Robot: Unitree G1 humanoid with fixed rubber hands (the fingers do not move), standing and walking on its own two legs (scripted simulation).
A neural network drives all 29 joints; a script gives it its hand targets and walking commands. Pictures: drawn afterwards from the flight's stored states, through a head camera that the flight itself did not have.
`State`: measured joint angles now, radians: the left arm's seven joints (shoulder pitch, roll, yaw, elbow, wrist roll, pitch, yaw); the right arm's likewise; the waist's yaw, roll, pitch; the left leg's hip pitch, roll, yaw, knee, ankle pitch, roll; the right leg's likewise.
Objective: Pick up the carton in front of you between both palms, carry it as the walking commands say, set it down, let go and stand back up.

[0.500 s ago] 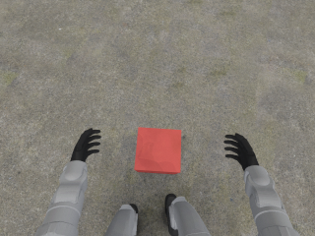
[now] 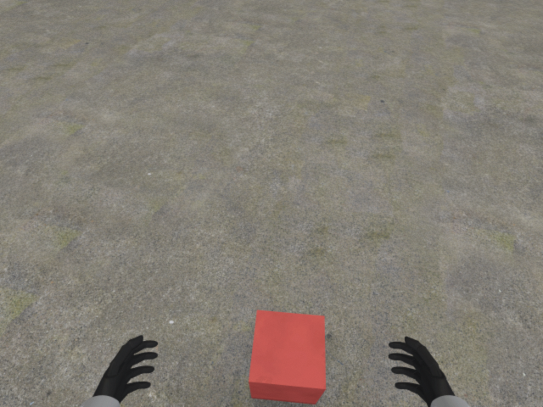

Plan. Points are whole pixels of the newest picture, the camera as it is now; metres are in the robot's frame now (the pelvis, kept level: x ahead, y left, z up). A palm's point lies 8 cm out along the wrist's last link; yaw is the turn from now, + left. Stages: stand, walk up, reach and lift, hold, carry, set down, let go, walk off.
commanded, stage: let go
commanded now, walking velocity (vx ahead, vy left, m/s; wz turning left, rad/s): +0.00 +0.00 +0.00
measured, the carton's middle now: (286, 358) +0.36 -0.05 -0.65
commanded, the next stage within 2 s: stand in 0.30 s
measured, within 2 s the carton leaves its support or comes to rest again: neither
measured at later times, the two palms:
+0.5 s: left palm out of the picture +0.13 +0.27 -0.08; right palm (472, 406) +0.14 -0.29 -0.08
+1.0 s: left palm out of the picture +0.11 +0.28 -0.09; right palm out of the picture +0.13 -0.31 -0.10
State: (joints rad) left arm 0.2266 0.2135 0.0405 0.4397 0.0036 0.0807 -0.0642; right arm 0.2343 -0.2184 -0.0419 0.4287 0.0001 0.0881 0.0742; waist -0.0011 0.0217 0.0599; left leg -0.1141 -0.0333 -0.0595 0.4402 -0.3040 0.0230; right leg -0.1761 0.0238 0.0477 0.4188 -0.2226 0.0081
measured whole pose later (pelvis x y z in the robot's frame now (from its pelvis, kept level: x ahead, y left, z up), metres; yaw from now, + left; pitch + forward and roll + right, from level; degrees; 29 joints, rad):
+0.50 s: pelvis +0.00 -0.01 -0.01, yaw +0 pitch -1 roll +0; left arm 0.20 0.30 0.05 0.68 0.05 0.03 0.01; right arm 0.21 -0.32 -0.06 0.61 -0.04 0.05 -0.01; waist 0.00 0.03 0.01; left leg -0.16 -0.02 -0.06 0.53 -0.35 0.01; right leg -0.23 0.03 0.03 0.52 -0.28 -0.01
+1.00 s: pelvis +0.01 -0.02 +0.00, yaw +1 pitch -1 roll +0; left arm 0.15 0.34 0.03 0.89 0.03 0.00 0.02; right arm 0.18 -0.36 -0.01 0.82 -0.03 0.00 -0.03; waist 0.01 0.02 0.01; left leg -0.10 -0.02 -0.07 0.43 -0.30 0.00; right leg -0.17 0.02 0.02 0.44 -0.25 -0.01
